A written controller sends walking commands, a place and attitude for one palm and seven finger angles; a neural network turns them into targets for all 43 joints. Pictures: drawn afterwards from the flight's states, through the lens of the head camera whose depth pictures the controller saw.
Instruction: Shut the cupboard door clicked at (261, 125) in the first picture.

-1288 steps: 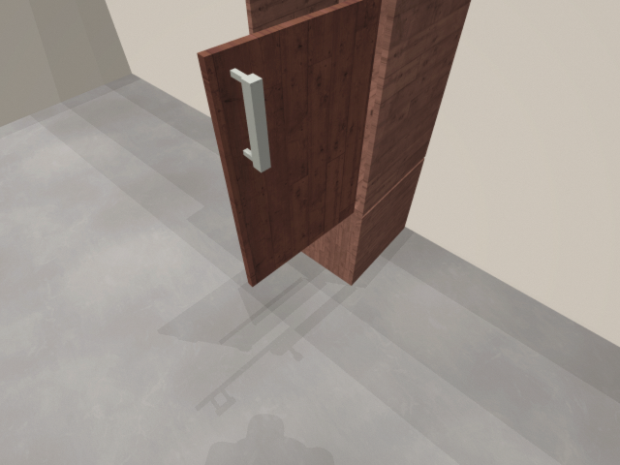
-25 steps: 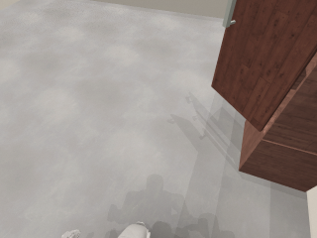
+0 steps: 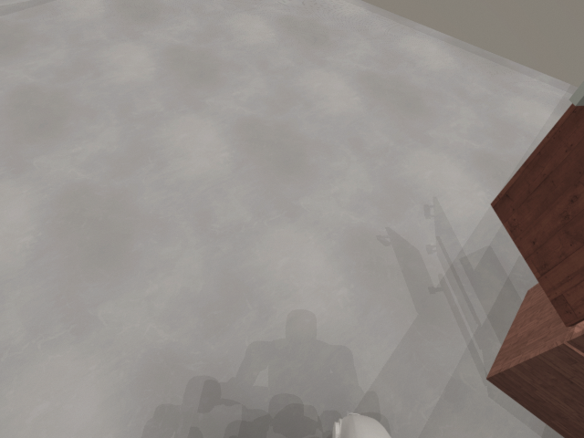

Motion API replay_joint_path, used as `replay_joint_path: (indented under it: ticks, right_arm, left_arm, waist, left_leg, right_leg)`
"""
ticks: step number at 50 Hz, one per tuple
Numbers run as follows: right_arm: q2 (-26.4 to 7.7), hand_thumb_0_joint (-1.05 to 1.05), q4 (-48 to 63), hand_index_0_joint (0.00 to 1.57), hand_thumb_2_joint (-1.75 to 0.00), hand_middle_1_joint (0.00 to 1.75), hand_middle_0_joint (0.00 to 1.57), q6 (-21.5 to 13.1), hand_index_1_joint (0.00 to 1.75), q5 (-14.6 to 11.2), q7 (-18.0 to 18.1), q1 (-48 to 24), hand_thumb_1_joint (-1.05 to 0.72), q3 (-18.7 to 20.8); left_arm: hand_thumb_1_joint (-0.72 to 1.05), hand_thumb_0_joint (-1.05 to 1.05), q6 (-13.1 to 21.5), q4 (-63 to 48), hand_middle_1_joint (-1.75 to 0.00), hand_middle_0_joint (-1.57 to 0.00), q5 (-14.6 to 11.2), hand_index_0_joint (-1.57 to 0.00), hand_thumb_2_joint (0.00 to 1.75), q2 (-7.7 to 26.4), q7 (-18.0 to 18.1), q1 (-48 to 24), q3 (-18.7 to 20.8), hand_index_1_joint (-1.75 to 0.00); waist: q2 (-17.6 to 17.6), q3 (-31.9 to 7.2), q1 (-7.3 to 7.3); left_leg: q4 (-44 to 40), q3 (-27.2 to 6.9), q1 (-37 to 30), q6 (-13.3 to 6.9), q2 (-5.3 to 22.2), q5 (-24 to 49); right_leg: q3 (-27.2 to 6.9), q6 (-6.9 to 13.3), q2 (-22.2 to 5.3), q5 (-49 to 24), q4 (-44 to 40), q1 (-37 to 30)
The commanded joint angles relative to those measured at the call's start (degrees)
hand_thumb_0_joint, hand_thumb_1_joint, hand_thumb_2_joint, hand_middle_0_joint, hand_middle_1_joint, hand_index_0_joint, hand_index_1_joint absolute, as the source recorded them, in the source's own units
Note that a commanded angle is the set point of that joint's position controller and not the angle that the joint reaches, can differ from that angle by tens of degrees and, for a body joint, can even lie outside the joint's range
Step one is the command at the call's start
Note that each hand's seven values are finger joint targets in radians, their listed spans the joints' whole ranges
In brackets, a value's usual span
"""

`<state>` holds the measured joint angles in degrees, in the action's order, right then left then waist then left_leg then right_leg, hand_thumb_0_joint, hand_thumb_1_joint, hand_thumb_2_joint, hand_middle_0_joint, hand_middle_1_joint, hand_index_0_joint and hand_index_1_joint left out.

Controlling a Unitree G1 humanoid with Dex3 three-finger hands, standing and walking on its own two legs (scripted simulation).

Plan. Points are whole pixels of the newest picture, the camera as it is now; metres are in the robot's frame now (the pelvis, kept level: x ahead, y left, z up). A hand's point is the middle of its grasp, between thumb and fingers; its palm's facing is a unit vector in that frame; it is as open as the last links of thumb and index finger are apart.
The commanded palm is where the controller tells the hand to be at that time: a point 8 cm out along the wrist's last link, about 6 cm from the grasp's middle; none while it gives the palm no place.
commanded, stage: walk to a spot facing it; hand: left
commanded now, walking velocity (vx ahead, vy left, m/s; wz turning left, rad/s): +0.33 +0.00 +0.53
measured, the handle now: out of the picture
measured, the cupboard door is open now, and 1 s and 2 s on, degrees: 49 49 49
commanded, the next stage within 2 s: turn to face it in 1.06 s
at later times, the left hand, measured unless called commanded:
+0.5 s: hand out of the picture +0.12 +0.12 -0.15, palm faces +0.32 -0.92 -0.23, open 7.3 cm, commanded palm none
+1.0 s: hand (138, 349) +0.26 +0.27 -0.17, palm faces +0.54 -0.81 -0.20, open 7.4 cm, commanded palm none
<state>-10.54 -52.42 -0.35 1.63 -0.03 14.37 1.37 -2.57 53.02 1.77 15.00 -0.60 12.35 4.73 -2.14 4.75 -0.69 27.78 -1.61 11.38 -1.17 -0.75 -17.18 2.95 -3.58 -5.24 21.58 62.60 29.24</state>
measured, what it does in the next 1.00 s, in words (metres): walks ahead, turning left: right foot, then left foot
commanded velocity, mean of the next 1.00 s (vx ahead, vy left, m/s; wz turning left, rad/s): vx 0.34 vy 0.00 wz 0.44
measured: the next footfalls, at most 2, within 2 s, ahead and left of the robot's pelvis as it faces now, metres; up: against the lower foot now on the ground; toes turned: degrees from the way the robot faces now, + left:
right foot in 0.22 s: +0.18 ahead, -0.14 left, +0.00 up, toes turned +1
left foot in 0.76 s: +0.30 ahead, +0.14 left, +0.00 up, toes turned +34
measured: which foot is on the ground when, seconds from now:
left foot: down 0.00-0.20, up 0.22-0.74, down 0.76-1.00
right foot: up 0.00-0.20, down 0.22-0.76, up 0.78-1.00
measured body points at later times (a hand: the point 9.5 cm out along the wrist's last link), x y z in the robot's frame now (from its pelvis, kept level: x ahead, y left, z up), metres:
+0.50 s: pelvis +0.15 -0.06 +0.01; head +0.18 -0.06 +0.46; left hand +0.11 +0.17 -0.13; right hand +0.26 -0.29 -0.14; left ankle +0.12 +0.09 -0.63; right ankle +0.14 -0.14 -0.74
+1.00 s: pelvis +0.31 +0.07 +0.00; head +0.33 +0.10 +0.45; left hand +0.23 +0.31 -0.15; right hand +0.48 -0.11 -0.14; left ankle +0.27 +0.12 -0.74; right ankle +0.42 -0.06 -0.66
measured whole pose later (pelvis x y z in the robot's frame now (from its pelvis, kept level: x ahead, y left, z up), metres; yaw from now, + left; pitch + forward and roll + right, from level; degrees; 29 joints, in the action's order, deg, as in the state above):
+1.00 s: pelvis +0.31 +0.07 +0.00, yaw +31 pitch -1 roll +0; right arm -10.3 -55.7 -2.9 1.1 0.8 13.6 1.5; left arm 0.5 54.3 2.1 11.7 -0.3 12.1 4.1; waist -1.4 4.3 0.5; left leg 24.6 4.1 9.9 -5.5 -3.5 -14.3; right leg 1.5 -2.4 -8.3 14.2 62.5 31.9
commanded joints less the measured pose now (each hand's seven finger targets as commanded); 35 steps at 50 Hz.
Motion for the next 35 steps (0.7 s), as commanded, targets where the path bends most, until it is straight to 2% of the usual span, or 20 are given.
replay_joint_path:
  ticks: [1,6,7,8,9,10,11,12,13,14,15,16,17,18,23,25,29,31,33,35]
  right_arm:
    - [-12.8,0.0,1.2,0.2,-0.9,0.3,0.2,-1.6,0.3,0.0,1.2,4.9,-0.9,3.7]
    - [-12.7,0.0,0.2,0.2,-0.9,0.3,0.2,-1.4,0.3,0.2,0.8,4.3,-0.9,3.8]
    - [-12.5,0.0,0.1,0.2,-0.9,0.3,0.2,-1.3,0.3,0.2,0.8,3.5,-0.9,3.9]
    - [-12.5,0.0,0.4,0.2,-0.9,0.3,0.2,-1.2,0.3,0.0,0.8,1.7,-0.9,4.0]
    - [-11.3,0.0,0.8,0.2,-0.9,0.3,0.2,-1.3,0.3,-0.4,0.7,0.4,-0.9,3.9]
    - [-7.7,0.0,1.5,0.2,-0.9,0.3,0.2,-1.7,0.3,-1.1,0.3,0.7,-0.9,3.3]
    - [-4.8,0.0,3.2,0.2,-0.9,0.3,0.2,-1.9,0.3,-1.2,0.4,2.0,-0.9,2.8]
    - [-7.4,0.0,3.2,0.2,-0.9,0.3,0.2,-1.0,0.3,-0.5,-0.1,0.7,-0.9,3.7]
    - [-7.3,0.0,1.9,0.2,-0.9,0.3,0.2,-0.8,0.3,0.0,-0.4,3.0,-0.9,3.8]
    - [-6.3,0.0,0.5,0.2,-0.9,0.3,0.2,-0.5,0.3,0.3,-0.7,2.8,-0.9,3.8]
    - [-5.9,0.0,-0.7,0.2,-0.9,0.3,0.2,-0.1,0.3,0.4,-1.1,2.8,-0.9,3.8]
    - [-4.7,0.0,-1.4,0.2,-0.9,0.3,0.2,0.3,0.3,0.4,-1.5,3.8,-0.9,3.5]
    - [-3.5,0.0,-1.9,0.2,-0.9,0.3,0.2,0.6,0.3,0.1,-1.8,4.5,-0.9,3.5]
    - [-3.2,0.0,-2.1,0.2,-0.9,0.3,0.2,0.7,0.3,0.1,-1.9,4.4,-0.9,3.4]
    - [-2.3,0.0,0.0,0.2,-0.9,0.3,0.2,0.8,0.3,0.1,-2.2,-2.6,-0.9,3.1]
    - [-2.1,0.0,1.0,0.2,-0.9,0.3,0.2,0.7,0.3,0.0,-2.5,-5.8,-0.9,2.6]
    - [-2.1,0.0,3.4,0.2,-0.9,0.3,0.2,0.1,0.3,-0.1,-3.1,-12.2,-0.9,1.8]
    - [-2.1,0.0,4.2,0.2,-0.9,0.3,0.2,-0.1,0.3,0.0,-3.4,-14.4,-0.9,1.6]
    - [-2.9,0.0,4.3,0.2,-0.9,0.3,0.2,-0.6,0.3,0.0,-3.2,-12.8,-0.9,1.7]
    - [-4.0,0.0,3.3,0.2,-0.9,0.3,0.2,-1.0,0.3,0.1,-2.7,-7.3,-0.9,2.1]
  left_arm:
    - [0.9,0.0,3.0,-7.2,-0.3,-0.2,-0.3,-0.2,0.9,2.9,-0.9,-6.5,0.5,-0.3]
    - [0.9,0.0,3.6,-8.0,-0.3,-0.2,-0.5,-0.2,0.9,2.5,-1.4,-7.1,0.3,-0.3]
    - [0.9,0.0,4.0,-7.5,-0.3,-0.2,-0.5,-0.2,0.9,2.8,-1.4,-4.8,0.5,-0.3]
    - [0.9,0.0,4.1,-5.9,-0.3,-0.2,-0.4,-0.2,0.9,3.4,-1.3,-0.5,0.9,-0.3]
    - [0.9,0.0,4.7,-4.0,-0.3,-0.2,-0.3,-0.2,0.9,5.1,-1.0,6.0,1.8,-0.3]
    - [0.9,0.0,5.6,-1.8,-0.3,-0.2,0.4,-0.2,0.9,11.0,-0.2,14.8,3.2,-0.3]
    - [0.9,0.0,5.3,-1.7,-0.3,-0.2,0.5,-0.2,0.9,15.2,0.5,17.7,3.8,-0.3]
    - [0.9,0.0,4.7,-2.8,-0.3,-0.2,-0.2,-0.2,0.9,13.3,1.1,12.5,3.2,-0.3]
    - [0.9,0.0,5.1,-4.2,-0.3,-0.2,0.0,-0.2,0.9,9.9,1.4,6.4,2.6,-0.3]
    - [0.9,0.0,5.4,-4.7,-0.3,-0.2,0.1,-0.2,0.9,7.1,1.4,3.3,1.9,-0.3]
    - [0.9,0.0,5.8,-4.7,-0.3,-0.2,0.0,-0.2,0.9,4.5,1.4,1.3,1.1,-0.3]
    - [0.9,0.0,6.2,-4.7,-0.3,-0.2,-0.2,-0.2,0.9,3.1,1.2,0.9,0.7,-0.3]
    - [0.9,0.0,6.6,-4.0,-0.3,-0.2,-0.1,-0.2,0.9,2.3,1.2,1.9,0.7,-0.3]
    - [0.9,0.0,7.0,-3.4,-0.3,-0.2,-0.2,-0.2,0.9,1.8,1.2,3.2,0.5,-0.3]
    - [0.9,0.0,8.1,0.6,-0.3,-0.2,0.0,-0.2,0.9,0.3,1.7,9.8,0.3,-0.3]
    - [0.9,0.0,8.1,1.7,-0.3,-0.2,0.0,-0.2,0.9,1.1,1.7,11.8,0.2,-0.3]
    - [0.9,0.0,7.9,3.0,-0.3,-0.2,0.2,-0.2,0.9,2.3,1.7,13.7,0.3,-0.3]
    - [0.9,0.0,7.6,3.7,-0.3,-0.2,0.2,-0.2,0.9,2.9,1.6,14.6,0.3,-0.3]
    - [0.9,0.0,7.5,3.8,-0.3,-0.2,0.2,-0.2,0.9,4.0,1.6,14.0,0.5,-0.3]
    - [0.9,0.0,7.4,3.3,-0.3,-0.2,0.0,-0.2,0.9,5.9,1.4,12.3,0.8,-0.3]
  waist:
    - [9.1,-2.3,-2.07]
    - [11.2,-0.5,-1.33]
    - [11.1,-1.3,-0.06]
    - [10.0,-2.3,2.11]
    - [4.9,-3.7,5.28]
    - [-9.1,-8.4,9.2]
    - [-23.7,-10.7,9.2]
    - [-16.0,-3.3,6.29]
    - [-14.4,-1.7,2.94]
    - [-10.8,-0.4,1.25]
    - [-7.3,-0.5,-0.31]
    - [-5.7,-1.1,-1.12]
    - [-5.6,-2.3,-1.51]
    - [-5.6,-2.7,-1.21]
    - [-3.6,-1.7,0.39]
    - [-3.0,-1.8,1.27]
    - [-4.4,-0.5,2.72]
    - [-3.9,0.5,3.24]
    - [-4.6,-0.4,1.94]
    - [-4.7,-3.9,-0.77]
  left_leg:
    - [-14.1,-16.1,-7.7,-10.1,12.9,4.7]
    - [-12.9,-15.2,-0.9,-9.3,11.1,1.5]
    - [-11.0,-15.0,1.1,-8.7,10.6,1.4]
    - [-8.6,-14.3,6.6,-7.7,10.0,-0.8]
    - [-1.8,-12.1,14.2,-5.9,6.6,-4.8]
    - [14.9,-5.4,24.1,-2.8,-0.5,-12.6]
    - [34.7,-2.2,29.5,-1.3,-5.3,-20.4]
    - [43.8,-5.2,31.1,-1.5,-1.1,-16.1]
    - [47.1,-5.3,30.6,-1.5,1.8,-9.6]
    - [49.4,-4.2,28.9,-0.7,3.2,-4.1]
    - [49.1,-3.4,25.9,0.1,4.5,-0.4]
    - [48.0,-2.4,23.8,0.5,4.6,2.5]
    - [46.8,-1.6,23.3,0.7,4.3,4.1]
    - [46.0,-0.9,24.3,1.2,4.2,5.6]
    - [38.7,1.5,31.4,2.1,5.5,6.1]
    - [33.8,3.1,32.1,2.0,5.7,5.3]
    - [21.8,5.5,30.9,0.7,6.3,3.9]
    - [17.4,7.0,28.6,-0.4,5.5,3.1]
    - [13.3,8.4,23.4,-2.0,4.0,0.0]
    - [10.6,11.9,13.0,-3.7,0.0,-1.7]
  right_leg:
    - [-1.8,-0.6,-0.6,-3.8,-8.0,7.9]
    - [1.2,-0.6,2.7,-4.9,-23.2,-3.1]
    - [1.6,-0.5,3.8,-5.9,-26.3,-8.2]
    - [1.9,-0.2,4.5,-8.8,-29.0,-16.9]
    - [0.0,0.4,3.4,-8.3,-33.5,-28.6]
    - [-12.8,3.0,-8.2,6.5,-42.2,-40.9]
    - [-35.8,7.4,-23.1,19.1,-53.0,-39.8]
    - [-36.8,7.8,-24.0,28.6,-57.1,-29.5]
    - [-33.2,8.4,-22.3,30.6,-57.4,-23.0]
    - [-27.3,7.6,-20.2,25.6,-56.6,-18.2]
    - [-18.1,6.8,-17.7,16.1,-55.4,-15.2]
    - [-9.4,5.7,-14.8,7.1,-54.1,-14.5]
    - [-4.5,5.2,-12.9,1.1,-53.2,-15.5]
    - [-1.7,5.6,-12.4,-4.7,-52.9,-17.8]
    - [4.2,7.3,-14.1,-25.0,-50.8,-27.9]
    - [6.5,7.6,-14.6,-31.3,-49.6,-31.4]
    - [8.8,8.7,-16.5,-33.7,-48.2,-35.2]
    - [9.5,8.8,-17.2,-34.9,-47.7,-35.3]
    - [10.7,8.9,-18.0,-42.0,-43.9,-36.0]
    - [13.9,8.1,-17.2,-52.6,-35.7,-34.1]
